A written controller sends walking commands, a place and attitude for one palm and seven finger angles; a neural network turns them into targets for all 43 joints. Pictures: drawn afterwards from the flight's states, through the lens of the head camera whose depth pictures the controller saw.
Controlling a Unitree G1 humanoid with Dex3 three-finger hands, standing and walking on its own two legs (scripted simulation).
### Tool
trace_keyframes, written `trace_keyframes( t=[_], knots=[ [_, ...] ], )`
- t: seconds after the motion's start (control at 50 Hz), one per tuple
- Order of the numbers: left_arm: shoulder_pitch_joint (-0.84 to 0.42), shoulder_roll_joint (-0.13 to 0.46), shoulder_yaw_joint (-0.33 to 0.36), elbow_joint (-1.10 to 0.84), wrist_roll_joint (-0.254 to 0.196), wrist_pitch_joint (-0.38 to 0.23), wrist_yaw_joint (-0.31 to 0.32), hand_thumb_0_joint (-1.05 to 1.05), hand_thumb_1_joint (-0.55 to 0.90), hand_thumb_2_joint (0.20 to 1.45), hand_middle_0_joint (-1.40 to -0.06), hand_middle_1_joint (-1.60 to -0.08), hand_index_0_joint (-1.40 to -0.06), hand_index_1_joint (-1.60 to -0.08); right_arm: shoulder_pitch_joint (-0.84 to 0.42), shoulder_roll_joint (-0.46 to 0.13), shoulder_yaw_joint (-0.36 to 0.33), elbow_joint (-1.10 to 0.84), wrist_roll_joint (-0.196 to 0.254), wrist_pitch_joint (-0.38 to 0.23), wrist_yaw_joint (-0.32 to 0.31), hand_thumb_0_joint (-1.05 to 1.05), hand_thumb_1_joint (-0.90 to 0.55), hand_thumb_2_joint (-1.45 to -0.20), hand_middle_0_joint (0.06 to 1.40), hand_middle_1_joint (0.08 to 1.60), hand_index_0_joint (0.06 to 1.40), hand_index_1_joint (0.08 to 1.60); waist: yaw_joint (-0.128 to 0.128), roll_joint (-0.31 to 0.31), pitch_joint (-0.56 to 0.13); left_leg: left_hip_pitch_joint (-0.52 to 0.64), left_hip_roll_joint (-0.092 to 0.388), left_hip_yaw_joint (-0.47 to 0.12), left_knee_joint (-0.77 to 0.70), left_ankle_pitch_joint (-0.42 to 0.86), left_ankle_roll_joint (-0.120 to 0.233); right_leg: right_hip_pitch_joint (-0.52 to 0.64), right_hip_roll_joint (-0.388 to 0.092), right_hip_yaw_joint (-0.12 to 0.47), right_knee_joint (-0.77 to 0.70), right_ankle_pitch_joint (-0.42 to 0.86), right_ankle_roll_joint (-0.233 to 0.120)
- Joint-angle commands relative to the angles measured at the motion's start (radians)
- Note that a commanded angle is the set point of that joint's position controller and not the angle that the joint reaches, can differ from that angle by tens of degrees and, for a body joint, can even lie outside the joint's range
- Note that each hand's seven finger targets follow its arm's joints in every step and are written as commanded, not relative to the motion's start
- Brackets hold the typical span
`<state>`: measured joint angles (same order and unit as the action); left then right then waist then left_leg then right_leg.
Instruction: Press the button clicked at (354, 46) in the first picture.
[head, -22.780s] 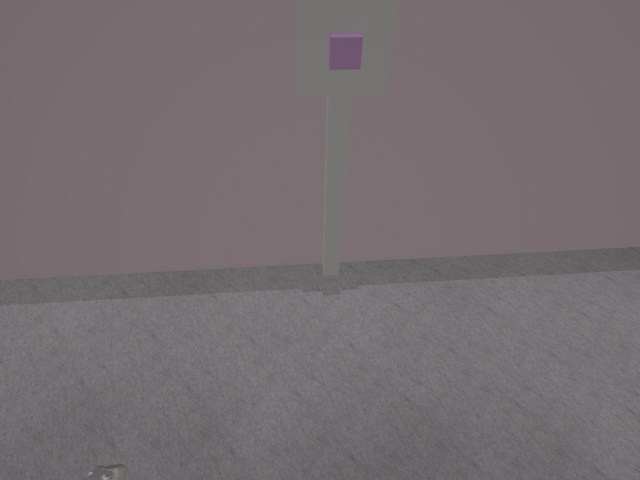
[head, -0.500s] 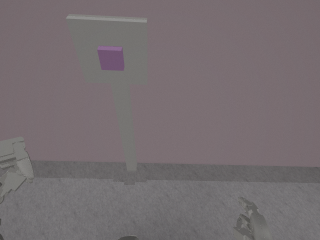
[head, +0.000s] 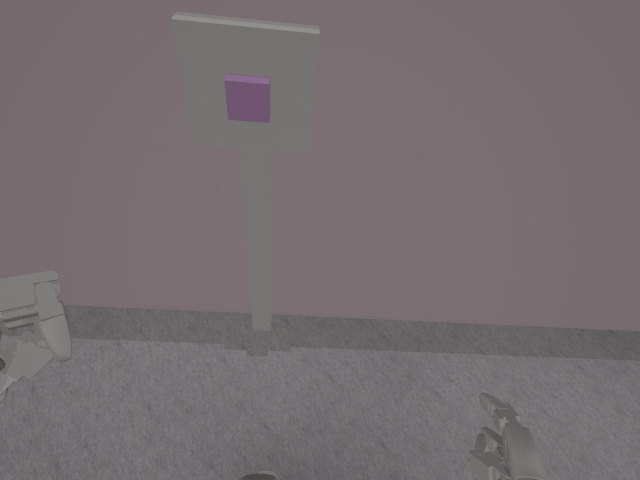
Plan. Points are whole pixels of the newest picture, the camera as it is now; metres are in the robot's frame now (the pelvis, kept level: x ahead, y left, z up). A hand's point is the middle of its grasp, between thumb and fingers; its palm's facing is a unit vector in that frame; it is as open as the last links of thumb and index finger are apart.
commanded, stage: step back with the hand held close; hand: left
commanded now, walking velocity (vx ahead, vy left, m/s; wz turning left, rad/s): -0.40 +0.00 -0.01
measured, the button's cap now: (248, 97) +0.66 +0.17 +0.13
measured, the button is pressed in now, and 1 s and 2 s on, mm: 0 0 0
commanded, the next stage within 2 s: stop stepping back and stand still in 0.10 s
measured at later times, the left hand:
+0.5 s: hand out of the picture +0.11 +0.28 +0.17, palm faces +0.32 -0.90 -0.30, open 3.1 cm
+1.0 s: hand out of the picture +0.05 +0.32 +0.18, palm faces +0.34 -0.88 -0.34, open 3.1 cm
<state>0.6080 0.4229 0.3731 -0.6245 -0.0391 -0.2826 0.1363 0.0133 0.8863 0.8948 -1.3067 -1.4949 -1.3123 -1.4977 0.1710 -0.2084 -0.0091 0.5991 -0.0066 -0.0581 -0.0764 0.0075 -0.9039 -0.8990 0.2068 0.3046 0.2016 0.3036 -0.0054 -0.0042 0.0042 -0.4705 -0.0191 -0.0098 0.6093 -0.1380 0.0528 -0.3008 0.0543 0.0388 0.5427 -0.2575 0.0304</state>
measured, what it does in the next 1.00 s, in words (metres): walks backwards: right foot, then left foot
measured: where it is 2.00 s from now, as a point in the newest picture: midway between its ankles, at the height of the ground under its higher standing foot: outside the picture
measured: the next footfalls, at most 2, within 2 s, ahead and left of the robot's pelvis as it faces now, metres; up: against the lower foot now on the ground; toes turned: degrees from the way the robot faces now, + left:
right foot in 0.32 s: -0.15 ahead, -0.11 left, +0.00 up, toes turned -8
left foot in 0.44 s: +0.02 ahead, +0.08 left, +0.00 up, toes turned -6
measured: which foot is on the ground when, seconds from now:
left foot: down 0.00-0.32, up 0.34-0.42, down 0.44-0.70, up 0.72-0.90, down 0.92-1.00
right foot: down 0.00-0.00, up 0.02-0.30, down 0.32-0.46, up 0.48-0.70, down 0.72-0.92, up 0.94-1.00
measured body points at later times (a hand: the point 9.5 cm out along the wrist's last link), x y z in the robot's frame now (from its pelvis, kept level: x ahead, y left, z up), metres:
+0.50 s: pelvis -0.10 +0.05 -0.01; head -0.12 +0.10 +0.44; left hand +0.09 +0.33 +0.19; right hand +0.02 -0.20 -0.08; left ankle -0.02 +0.08 -0.72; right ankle -0.18 -0.10 -0.72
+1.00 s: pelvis -0.17 +0.10 +0.00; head -0.19 +0.13 +0.45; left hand +0.03 +0.36 +0.20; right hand -0.04 -0.15 -0.07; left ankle -0.11 +0.22 -0.72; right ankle -0.16 +0.00 -0.69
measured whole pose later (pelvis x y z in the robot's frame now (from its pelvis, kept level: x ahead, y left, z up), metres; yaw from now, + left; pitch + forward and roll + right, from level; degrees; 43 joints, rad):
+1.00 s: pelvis -0.17 +0.10 +0.00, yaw -5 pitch -3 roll -1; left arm 0.53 0.36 0.37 -0.58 -0.02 -0.18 0.16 0.02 0.89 0.90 -1.31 -1.50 -1.31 -1.50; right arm 0.24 -0.17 0.01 0.65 -0.02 -0.11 -0.08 0.01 -0.91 -0.90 0.20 0.30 0.20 0.30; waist -0.04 -0.06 -0.03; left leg -0.32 0.04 0.03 0.64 -0.27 0.01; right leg -0.41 0.01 -0.06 0.95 -0.47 -0.03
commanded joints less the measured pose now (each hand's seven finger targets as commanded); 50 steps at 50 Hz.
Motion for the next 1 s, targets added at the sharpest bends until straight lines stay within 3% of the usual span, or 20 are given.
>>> trace_keyframes(
  t=[0.0, 0.06, 0.22, 0.26, 0.3, 0.36, 0.42, 0.44, 0.46, 0.5, 0.56, 0.64, 0.68, 0.7, 0.72, 0.76, 0.86, 0.9, 0.94, 0.98],
  knots=[
    [-0.049, 0.156, 0.147, -0.196, 0.004, -0.081, 0.009, 0.0, 0.9, 0.9, -1.3, -1.5, -1.3, -1.5, -0.115, -0.147, -0.039, -0.184, -0.027, -0.093, -0.011, 0.0, -0.9, -0.9, 0.2, 0.3, 0.2, 0.3, 0.006, 0.356, -0.096, -0.187, 0.381, -0.488, -0.604, -0.541, 0.078, 0.182, 0.075, 0.017, 0.433, -0.209, -0.019],
    [-0.021, 0.123, 0.123, -0.237, -0.009, -0.069, 0.016, 0.0, 0.9, 0.9, -1.3, -1.5, -1.3, -1.5, -0.069, -0.121, -0.055, -0.149, -0.024, -0.117, 0.015, 0.0, -0.9, -0.9, 0.2, 0.3, 0.2, 0.3, 0.024, 0.129, -0.184, 0.113, 0.303, -0.29, -0.476, -0.301, 0.061, -0.006, 0.046, 0.005, 0.474, -0.257, -0.037],
    [0.001, 0.121, 0.069, -0.211, -0.036, -0.021, 0.017, 0.0, 0.9, 0.9, -1.3, -1.5, -1.3, -1.5, -0.013, -0.099, -0.032, -0.108, -0.036, -0.113, 0.026, 0.0, -0.9, -0.9, 0.2, 0.3, 0.2, 0.3, 0.012, 0.255, -0.216, 0.324, 0.183, -0.113, -0.539, -0.224, -0.139, 0.125, 0.063, -0.146, -0.106, -0.291, -0.081],
    [0.017, 0.174, 0.106, -0.219, -0.038, -0.013, 0.014, 0.0, 0.9, 0.9, -1.3, -1.5, -1.3, -1.5, 0.014, -0.103, -0.029, -0.102, -0.027, -0.085, 0.022, 0.0, -0.9, -0.9, 0.2, 0.3, 0.2, 0.3, 0.003, 0.096, -0.203, 0.419, 0.066, 0.037, -0.238, -0.127, -0.157, 0.028, -0.056, -0.062, -0.336, -0.186, -0.132],
    [-0.021, 0.228, 0.177, -0.285, -0.055, 0.002, 0.028, 0.0, 0.9, 0.9, -1.3, -1.5, -1.3, -1.5, -0.043, -0.098, -0.015, -0.104, -0.039, -0.073, 0.012, 0.0, -0.9, -0.9, 0.2, 0.3, 0.2, 0.3, 0.01, -0.051, -0.168, 0.467, 0.017, 0.005, 0.226, -0.119, -0.106, -0.289, -0.317, 0.087, -0.4, -0.138, -0.22],
    [-0.093, 0.108, 0.083, -0.145, -0.042, 0.068, 0.008, 0.0, 0.9, 0.9, -1.3, -1.5, -1.3, -1.5, -0.07, -0.121, -0.045, -0.119, 0.012, -0.077, -0.003, 0.0, -0.9, -0.9, 0.2, 0.3, 0.2, 0.3, -0.022, -0.282, 0.019, 0.265, 0.042, -0.074, 0.337, -0.167, -0.083, -0.309, -0.306, 0.045, -0.33, -0.311, -0.211],
    [-0.169, 0.114, 0.083, -0.14, -0.017, 0.076, 0.013, 0.0, 0.9, 0.9, -1.3, -1.5, -1.3, -1.5, -0.075, -0.137, -0.015, -0.106, 0.014, -0.09, -0.026, 0.0, -0.9, -0.9, 0.2, 0.3, 0.2, 0.3, -0.04, 0.177, 0.139, 0.218, 0.102, -0.129, -0.185, -0.154, -0.049, -0.216, -0.133, -0.083, -0.032, -0.246, -0.089],
    [-0.182, 0.129, 0.093, -0.184, -0.013, 0.057, 0.017, 0.0, 0.9, 0.9, -1.3, -1.5, -1.3, -1.5, -0.046, -0.139, -0.008, -0.12, 0.014, -0.111, -0.024, 0.0, -0.9, -0.9, 0.2, 0.3, 0.2, 0.3, -0.024, 0.35, 0.08, 0.214, 0.188, -0.339, -0.351, -0.121, -0.021, -0.139, -0.028, -0.108, 0.126, -0.213, -0.039],
    [-0.191, 0.149, 0.1, -0.232, -0.018, 0.03, 0.018, 0.0, 0.9, 0.9, -1.3, -1.5, -1.3, -1.5, -0.027, -0.104, -0.001, -0.106, -0.004, -0.135, -0.014, 0.0, -0.9, -0.9, 0.2, 0.3, 0.2, 0.3, -0.023, 0.406, -0.021, 0.259, 0.258, -0.557, -0.53, -0.324, -0.105, -0.138, 0.016, -0.049, 0.313, -0.333, -0.041],
    [-0.141, 0.184, 0.135, -0.328, -0.024, 0.018, 0.024, 0.0, 0.9, 0.9, -1.3, -1.5, -1.3, -1.5, -0.063, -0.097, -0.011, -0.132, -0.016, -0.147, 0.004, 0.0, -0.9, -0.9, 0.2, 0.3, 0.2, 0.3, 0.02, 0.258, -0.069, 0.179, 0.255, -0.493, -0.623, -0.518, -0.205, -0.027, 0.019, -0.023, 0.362, -0.288, -0.063],
    [0.086, 0.092, 0.075, -0.245, -0.006, 0.045, 0.021, 0.0, 0.9, 0.9, -1.3, -1.5, -1.3, -1.5, -0.041, -0.108, -0.02, -0.137, -0.02, -0.135, 0.022, 0.0, -0.9, -0.9, 0.2, 0.3, 0.2, 0.3, 0.028, 0.219, -0.09, 0.074, 0.167, -0.199, -0.603, -0.443, -0.155, 0.19, 0.052, -0.135, 0.191, -0.247, -0.063],
    [0.113, 0.112, 0.087, -0.161, 0.0, 0.083, 0.021, 0.0, 0.9, 0.9, -1.3, -1.5, -1.3, -1.5, -0.029, -0.11, -0.033, -0.143, -0.022, -0.085, 0.011, 0.0, -0.9, -0.9, 0.2, 0.3, 0.2, 0.3, 0.026, 0.115, -0.08, -0.025, 0.11, -0.07, -0.426, -0.388, -0.142, 0.353, 0.033, -0.159, -0.122, -0.247, -0.096],
    [0.034, 0.144, 0.112, -0.176, -0.003, 0.092, 0.013, 0.0, 0.9, 0.9, -1.3, -1.5, -1.3, -1.5, -0.01, -0.106, -0.047, -0.124, -0.002, -0.051, 0.005, 0.0, -0.9, -0.9, 0.2, 0.3, 0.2, 0.3, 0.007, -0.181, -0.083, 0.045, -0.005, 0.039, 0.262, -0.243, -0.091, 0.058, -0.3, 0.169, -0.336, -0.266, -0.227],
    [-0.041, 0.147, 0.142, -0.185, -0.014, 0.086, 0.019, 0.0, 0.9, 0.9, -1.3, -1.5, -1.3, -1.5, -0.027, -0.111, -0.042, -0.118, -0.015, -0.043, 0.006, 0.0, -0.9, -0.9, 0.2, 0.3, 0.2, 0.3, -0.001, -0.17, -0.043, -0.033, -0.003, -0.007, 0.503, -0.265, -0.075, -0.09, -0.441, 0.316, -0.405, -0.35, -0.307],
    [-0.139, 0.19, 0.17, -0.223, -0.017, 0.066, 0.023, 0.0, 0.9, 0.9, -1.3, -1.5, -1.3, -1.5, -0.025, -0.113, -0.034, -0.108, -0.024, -0.037, 0.016, 0.0, -0.9, -0.9, 0.2, 0.3, 0.2, 0.3, -0.029, -0.16, -0.056, -0.038, 0.059, -0.054, 0.606, -0.23, -0.081, -0.151, -0.458, 0.259, -0.36, -0.411, -0.293],
    [-0.106, 0.121, 0.114, -0.089, 0.003, 0.063, 0.026, 0.0, 0.9, 0.9, -1.3, -1.5, -1.3, -1.5, -0.015, -0.107, -0.038, -0.107, -0.013, -0.053, 0.004, 0.0, -0.9, -0.9, 0.2, 0.3, 0.2, 0.3, -0.041, -0.146, -0.009, -0.006, 0.089, 0.001, 0.464, -0.234, -0.048, -0.186, -0.354, 0.16, -0.379, -0.564, -0.204],
    [-0.183, 0.089, 0.035, -0.199, 0.02, 0.044, 0.041, 0.0, 0.9, 0.9, -1.3, -1.5, -1.3, -1.5, -0.051, -0.105, -0.011, -0.097, -0.015, -0.097, -0.03, 0.0, -0.9, -0.9, 0.2, 0.3, 0.2, 0.3, -0.03, 0.109, 0.043, 0.263, 0.061, 0.09, -0.141, -0.297, -0.019, -0.199, -0.206, -0.035, -0.078, -0.46, -0.154],
    [-0.182, 0.113, 0.07, -0.274, 0.02, 0.016, 0.049, 0.0, 0.9, 0.9, -1.3, -1.5, -1.3, -1.5, -0.016, -0.132, -0.021, -0.132, -0.01, -0.111, -0.024, 0.0, -0.9, -0.9, 0.2, 0.3, 0.2, 0.3, -0.027, 0.43, 0.053, 0.309, 0.367, -0.482, -0.418, -0.406, 0.113, -0.332, -0.017, -0.152, 0.392, -0.334, -0.041],
    [-0.128, 0.159, 0.132, -0.256, 0.026, 0.01, 0.035, 0.0, 0.9, 0.9, -1.3, -1.5, -1.3, -1.5, -0.036, -0.096, -0.024, -0.121, -0.015, -0.118, 0.003, 0.0, -0.9, -0.9, 0.2, 0.3, 0.2, 0.3, -0.026, 0.223, 0.063, 0.12, 0.394, -0.553, -0.492, -0.573, 0.163, -0.273, -0.079, -0.013, 0.581, -0.234, -0.049],
    [-0.017, 0.12, 0.118, -0.233, 0.023, 0.015, 0.032, 0.0, 0.9, 0.9, -1.3, -1.5, -1.3, -1.5, -0.05, -0.097, -0.024, -0.124, -0.007, -0.116, 0.02, 0.0, -0.9, -0.9, 0.2, 0.3, 0.2, 0.3, -0.002, 0.17, 0.042, 0.044, 0.322, -0.306, -0.444, -0.48, 0.112, -0.135, -0.087, -0.066, 0.443, -0.163, -0.044]
  ],
)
